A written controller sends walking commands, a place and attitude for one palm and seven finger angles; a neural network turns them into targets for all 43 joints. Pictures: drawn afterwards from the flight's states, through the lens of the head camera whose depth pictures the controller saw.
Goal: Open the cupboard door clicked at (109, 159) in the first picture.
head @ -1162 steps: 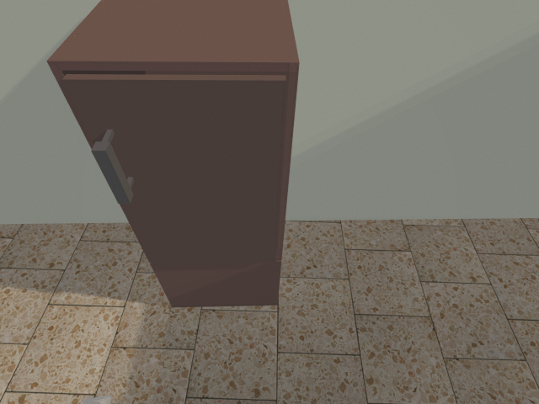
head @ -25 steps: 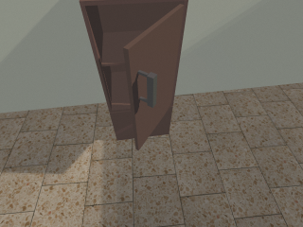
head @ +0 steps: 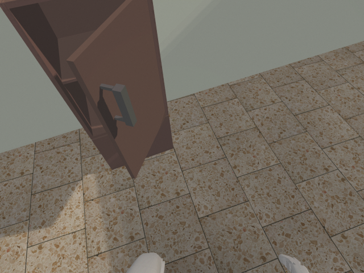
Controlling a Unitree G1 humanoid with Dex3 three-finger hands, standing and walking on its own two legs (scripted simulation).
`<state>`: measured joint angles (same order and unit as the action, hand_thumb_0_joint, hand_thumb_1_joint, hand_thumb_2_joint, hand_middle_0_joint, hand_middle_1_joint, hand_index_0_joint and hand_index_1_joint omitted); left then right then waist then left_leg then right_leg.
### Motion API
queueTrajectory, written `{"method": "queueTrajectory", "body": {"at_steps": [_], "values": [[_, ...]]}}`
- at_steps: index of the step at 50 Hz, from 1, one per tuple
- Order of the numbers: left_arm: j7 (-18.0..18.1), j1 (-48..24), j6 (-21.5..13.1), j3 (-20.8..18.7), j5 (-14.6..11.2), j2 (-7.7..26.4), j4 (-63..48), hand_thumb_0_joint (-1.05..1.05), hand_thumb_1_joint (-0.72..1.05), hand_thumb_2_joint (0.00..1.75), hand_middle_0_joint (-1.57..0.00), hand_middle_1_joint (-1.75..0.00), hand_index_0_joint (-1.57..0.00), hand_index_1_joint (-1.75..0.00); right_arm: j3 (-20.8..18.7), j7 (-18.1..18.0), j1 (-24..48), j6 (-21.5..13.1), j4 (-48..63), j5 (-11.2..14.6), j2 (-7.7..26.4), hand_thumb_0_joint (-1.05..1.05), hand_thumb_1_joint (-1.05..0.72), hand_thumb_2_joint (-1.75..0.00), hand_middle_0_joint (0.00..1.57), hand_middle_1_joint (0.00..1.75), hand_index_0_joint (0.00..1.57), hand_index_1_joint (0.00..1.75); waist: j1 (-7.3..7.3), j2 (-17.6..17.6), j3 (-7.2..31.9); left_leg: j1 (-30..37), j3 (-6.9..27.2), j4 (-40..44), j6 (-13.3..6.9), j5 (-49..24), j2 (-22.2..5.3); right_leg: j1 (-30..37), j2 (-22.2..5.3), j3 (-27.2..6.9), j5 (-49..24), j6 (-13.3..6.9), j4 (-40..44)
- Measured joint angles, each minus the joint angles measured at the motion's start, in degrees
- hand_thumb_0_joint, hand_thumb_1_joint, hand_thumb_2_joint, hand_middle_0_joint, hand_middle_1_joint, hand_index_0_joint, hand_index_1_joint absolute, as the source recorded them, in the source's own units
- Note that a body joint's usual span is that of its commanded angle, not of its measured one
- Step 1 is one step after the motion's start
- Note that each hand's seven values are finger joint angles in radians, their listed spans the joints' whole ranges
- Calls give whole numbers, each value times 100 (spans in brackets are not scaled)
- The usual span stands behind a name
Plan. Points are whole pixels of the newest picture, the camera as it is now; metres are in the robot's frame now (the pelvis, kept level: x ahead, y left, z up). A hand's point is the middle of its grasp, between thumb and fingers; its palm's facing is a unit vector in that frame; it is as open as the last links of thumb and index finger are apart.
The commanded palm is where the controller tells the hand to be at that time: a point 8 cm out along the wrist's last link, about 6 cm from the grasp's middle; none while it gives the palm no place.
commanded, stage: walk to a spot facing it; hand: left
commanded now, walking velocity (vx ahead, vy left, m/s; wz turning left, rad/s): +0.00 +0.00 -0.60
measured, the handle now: (118, 105) +0.51 +0.23 +0.02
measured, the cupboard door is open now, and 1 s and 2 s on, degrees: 50 50 50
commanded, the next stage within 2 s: none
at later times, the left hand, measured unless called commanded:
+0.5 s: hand (96, 259) +0.15 +0.25 -0.17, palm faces -0.25 -0.94 -0.21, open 7.4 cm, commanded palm none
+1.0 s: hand (145, 220) +0.26 +0.14 -0.18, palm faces -0.62 -0.77 -0.15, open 7.4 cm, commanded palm none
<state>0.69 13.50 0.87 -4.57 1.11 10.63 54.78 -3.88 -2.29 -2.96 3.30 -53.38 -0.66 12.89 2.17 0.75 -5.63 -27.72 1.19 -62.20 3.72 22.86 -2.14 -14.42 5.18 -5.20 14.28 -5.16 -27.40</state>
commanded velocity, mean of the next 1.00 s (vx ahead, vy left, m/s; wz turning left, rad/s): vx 0.12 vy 0.00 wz -0.60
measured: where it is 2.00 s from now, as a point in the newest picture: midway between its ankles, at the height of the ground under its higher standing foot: (249, 245)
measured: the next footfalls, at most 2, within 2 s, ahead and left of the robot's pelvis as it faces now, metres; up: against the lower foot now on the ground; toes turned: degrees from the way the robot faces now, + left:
left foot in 0.30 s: +0.08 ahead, +0.16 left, +0.00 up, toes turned -13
right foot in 0.66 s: -0.01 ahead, -0.10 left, +0.00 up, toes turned -29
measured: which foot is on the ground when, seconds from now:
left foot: up 0.00-0.28, down 0.30-0.66, up 0.68-0.90, down 0.92-1.00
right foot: down 0.00-0.30, up 0.32-0.64, down 0.66-0.92, up 0.94-1.00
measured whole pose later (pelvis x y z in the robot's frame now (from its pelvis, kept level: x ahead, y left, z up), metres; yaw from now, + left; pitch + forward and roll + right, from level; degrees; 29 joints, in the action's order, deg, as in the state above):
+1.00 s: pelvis +0.08 +0.04 -0.01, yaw -38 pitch +1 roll -2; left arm -2.8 11.4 2.7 -4.3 1.9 12.6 54.2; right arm -1.8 -0.8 -17.5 -2.8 -51.5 -2.3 12.1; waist -2.2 -1.2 -2.1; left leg -17.6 -8.1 -36.4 -1.5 19.8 -4.8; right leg -24.9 0.7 -2.3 27.3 -0.9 -57.4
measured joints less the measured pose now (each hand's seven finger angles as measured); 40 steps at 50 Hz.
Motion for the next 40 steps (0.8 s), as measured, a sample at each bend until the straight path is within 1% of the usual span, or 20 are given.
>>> {"method": "queueTrajectory", "body": {"at_steps": [5, 9, 12, 14, 15, 16, 17, 18, 20, 22, 24, 26, 30, 32, 33, 34, 35, 37, 38, 40], "values": [[-19, 124, 36, 11, 30, -19, -104, 0, 90, 90, -20, -30, -20, -30, 29, 3, 216, 0, 153, 21, -46, 0, -91, -90, 20, 29, 20, 30, 83, -69, 12, -6, 138, 326, 12, 27, 56, 23, 115, -320, -74, 35, 83], [-33, 185, 75, -3, 57, 26, -170, 0, 90, 90, -20, -30, -21, -30, 66, 16, 271, -36, 264, 53, -110, 0, -91, -90, 20, 29, 20, 30, 152, -185, 6, 132, 151, 918, -32, 117, 159, -18, 177, -577, -70, 111, 39], [-33, 213, 113, -31, 62, 97, -178, 0, 90, 90, -20, -30, -21, -30, 100, 14, 233, -93, 342, 89, -168, 0, -91, -90, 20, 29, 20, 30, 164, -282, 36, 395, 152, 1677, -93, 50, 260, -87, 227, -776, -21, 209, -68], [-37, 240, 151, -52, 42, 161, -176, 0, 90, 90, -20, -30, -21, -30, 139, 10, 131, -167, 405, 99, -190, 0, -91, -90, 20, 29, 20, 30, 114, -317, 102, 755, 140, 2580, -151, -362, 271, -195, 295, -881, 92, 302, -277], [-48, 279, 171, -55, 17, 168, -200, 0, 90, 90, -20, -30, -21, -30, 165, 8, 28, -225, 464, 76, -146, 0, -90, -90, 21, 29, 20, 30, 72, -211, 193, 939, 220, 3060, -294, -587, 149, -331, 404, -830, 239, 343, -496], [-68, 208, 195, -69, 5, 227, -184, 0, 90, 90, -20, -30, -21, -30, 167, -14, -34, -271, 471, 41, -163, 0, -90, -90, 21, 30, 20, 30, 42, -254, 170, 907, 186, 3010, -374, -622, 156, -528, 347, -677, 728, 421, -959], [-96, 120, 217, -91, 16, 303, -184, 0, 90, 90, -20, -30, -20, -30, 195, -25, -93, -279, 471, 1, -197, 0, -90, -90, 21, 30, 20, 30, 58, -338, 103, 905, 92, 2909, -406, -583, 160, -760, 246, -465, 1146, 510, -1574], [-126, 35, 223, -119, 40, 374, -187, 0, 90, 90, -20, -30, -20, -30, 234, -29, -172, -280, 469, -38, -225, 0, -90, -90, 21, 30, 20, 30, 72, -395, 44, 945, 6, 2895, -412, -555, 134, -991, 155, -263, 1351, 590, -2196], [-182, -109, 222, -154, 52, 472, -215, 0, 91, 90, -20, -30, -20, -30, 295, -33, -357, -260, 461, -77, -241, 0, -90, -90, 21, 30, 20, 30, 70, -400, -29, 1059, -123, 3006, -398, -572, 27, -1369, -37, 89, 1405, 713, -3184], [-232, -216, 231, -159, 33, 526, -271, 0, 91, 90, -20, -30, -20, -30, 318, -32, -533, -238, 422, -93, -227, 0, -90, -90, 21, 30, 20, 30, 48, -335, -76, 1191, -252, 3164, -390, -629, -101, -1547, -245, 336, 1308, 793, -3576], [-273, -305, 248, -146, 24, 543, -320, 0, 91, 90, -20, -30, -20, -30, 309, -28, -692, -223, 367, -101, -186, 0, -90, -90, 21, 30, 20, 30, 3, -232, -103, 1299, -395, 3267, -381, -651, -238, -1523, -430, 527, 1233, 835, -3363], [-304, -399, 264, -122, 19, 546, -350, 0, 91, 90, -20, -30, -20, -30, 279, -11, -835, -215, 317, -109, -127, 0, -90, -90, 21, 30, 20, 30, -66, -136, -122, 1366, -554, 3286, -358, -622, -361, -1370, -562, 670, 1166, 827, -2828], [-334, -617, 247, -59, 14, 541, -377, 0, 91, 90, -19, -30, -20, -30, 199, 37, -1086, -193, 213, -113, 25, 0, -90, -90, 21, 30, 20, 30, -244, 9, -144, 1367, -871, 3069, -273, -435, -563, -880, -630, 858, 991, 700, -1681], [-337, -697, 183, -15, 11, 546, -417, 0, 91, 90, -19, -30, -20, -30, 155, 62, -1245, -173, 165, -88, 112, 0, -90, -90, 21, 30, 20, 30, -317, 53, -108, 1275, -985, 2755, -195, -241, -646, -446, -615, 935, 411, 579, -846], [-328, -693, 115, 10, 21, 594, -466, 0, 91, 90, -19, -30, -20, -30, 139, 83, -1348, -151, 155, -59, 132, 0, -90, -90, 21, 30, 20, 30, -337, -42, -28, 1126, -1074, 2429, -156, -109, -617, -265, -693, 839, 76, 521, -470], [-280, -739, 48, 15, 17, 552, -455, 0, 91, 90, -20, -30, -20, -30, 115, 92, -1337, -93, 99, -40, 205, 0, -90, -90, 21, 30, 20, 30, -339, 21, -42, 921, -957, 1903, -108, 306, -634, -330, -644, 783, 142, 553, -571], [-236, -771, 19, 42, 14, 494, -450, 0, 91, 90, -20, -30, -20, -30, 84, 89, -1298, -24, 42, -27, 270, 0, -90, -90, 21, 30, 20, 30, -367, 96, -81, 710, -752, 1345, -88, 651, -587, -371, -593, 745, 268, 564, -712], [-174, -743, 17, 78, 21, 403, -460, 0, 91, 90, -20, -30, -20, -30, 41, 100, -1232, 50, -46, -23, 325, 0, -91, -90, 21, 29, 20, 30, -392, 122, -87, 361, -518, 530, -60, 799, -455, -336, -542, 630, 389, 554, -744], [-154, -706, 25, 87, 28, 369, -455, 0, 91, 90, -20, -30, -20, -30, 31, 120, -1206, 53, -60, -30, 323, 0, -91, -90, 20, 29, 20, 30, -397, 92, -71, 244, -483, 340, -39, 717, -404, -286, -531, 558, 383, 550, -683], [-145, -609, 34, 104, 52, 318, -405, 0, 91, 90, -20, -30, -20, -30, 24, 170, -1178, 1, -39, -39, 282, 1, -91, -90, 20, 29, 20, 30, -396, -7, -6, 159, -498, 434, -11, 539, -328, -181, -530, 400, 334, 538, -538]]}}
